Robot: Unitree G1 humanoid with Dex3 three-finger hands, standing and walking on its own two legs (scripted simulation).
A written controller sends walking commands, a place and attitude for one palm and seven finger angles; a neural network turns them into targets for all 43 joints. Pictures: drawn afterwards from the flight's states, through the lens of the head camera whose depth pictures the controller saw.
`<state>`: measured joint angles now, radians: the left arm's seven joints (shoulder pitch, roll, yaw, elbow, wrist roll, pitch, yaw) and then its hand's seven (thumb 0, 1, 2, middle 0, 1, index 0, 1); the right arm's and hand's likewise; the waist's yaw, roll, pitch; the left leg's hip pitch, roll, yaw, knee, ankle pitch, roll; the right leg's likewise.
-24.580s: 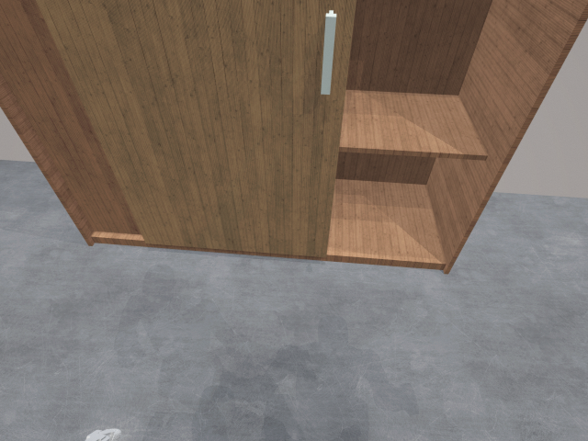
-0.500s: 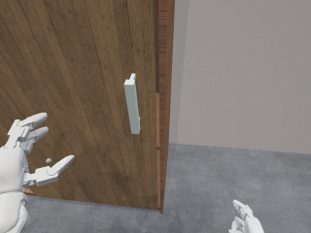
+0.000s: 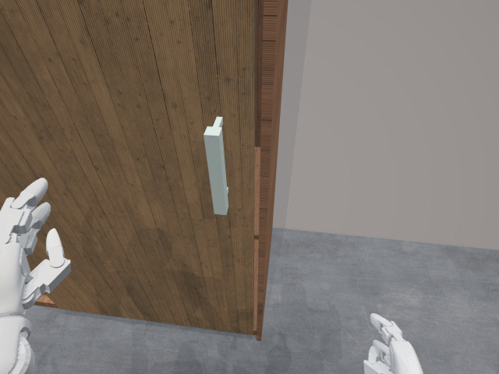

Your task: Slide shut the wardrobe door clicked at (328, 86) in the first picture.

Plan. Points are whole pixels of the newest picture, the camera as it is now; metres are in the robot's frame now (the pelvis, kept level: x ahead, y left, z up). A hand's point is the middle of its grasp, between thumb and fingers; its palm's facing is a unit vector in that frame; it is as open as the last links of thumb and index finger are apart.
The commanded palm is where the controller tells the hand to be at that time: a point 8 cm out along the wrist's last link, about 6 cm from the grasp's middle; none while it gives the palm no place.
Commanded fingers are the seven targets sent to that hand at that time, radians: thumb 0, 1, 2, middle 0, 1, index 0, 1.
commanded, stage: draw the hand back to the body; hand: left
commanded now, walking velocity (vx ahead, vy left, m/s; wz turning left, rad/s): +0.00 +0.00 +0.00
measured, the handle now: (220, 167) +0.42 +0.12 +0.13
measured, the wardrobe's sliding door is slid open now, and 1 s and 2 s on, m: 0.01 0.01 0.01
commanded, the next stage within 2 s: step back with the hand held close in 0.10 s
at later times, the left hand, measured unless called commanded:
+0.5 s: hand (78, 262) +0.19 +0.25 +0.15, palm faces +0.34 -0.83 -0.45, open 7.4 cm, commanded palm +0.13 +0.30 +0.17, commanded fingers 0.00 0.90 0.90 -0.20 -0.30 -0.20 -0.30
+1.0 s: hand (12, 317) +0.12 +0.28 +0.15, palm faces +0.43 -0.83 -0.37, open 7.4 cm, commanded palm +0.05 +0.33 +0.17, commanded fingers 0.00 0.90 0.90 -0.20 -0.30 -0.20 -0.30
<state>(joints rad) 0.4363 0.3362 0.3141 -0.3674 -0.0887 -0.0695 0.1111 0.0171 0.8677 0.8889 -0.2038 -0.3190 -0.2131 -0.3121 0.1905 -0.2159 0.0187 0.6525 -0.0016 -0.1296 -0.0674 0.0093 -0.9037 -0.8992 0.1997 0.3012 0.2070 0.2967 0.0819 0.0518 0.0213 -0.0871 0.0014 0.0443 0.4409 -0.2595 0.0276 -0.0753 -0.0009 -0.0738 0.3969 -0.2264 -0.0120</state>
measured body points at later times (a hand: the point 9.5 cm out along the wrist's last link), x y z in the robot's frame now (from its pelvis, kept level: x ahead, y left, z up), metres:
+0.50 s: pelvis -0.02 +0.01 +0.00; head +0.00 +0.01 +0.45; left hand +0.17 +0.30 +0.17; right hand +0.16 -0.24 -0.08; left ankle -0.01 +0.10 -0.74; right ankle +0.00 -0.11 -0.74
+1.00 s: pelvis -0.09 +0.03 -0.02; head -0.07 +0.07 +0.43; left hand +0.09 +0.33 +0.17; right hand +0.07 -0.21 -0.09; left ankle -0.01 +0.10 -0.74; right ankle +0.00 -0.11 -0.74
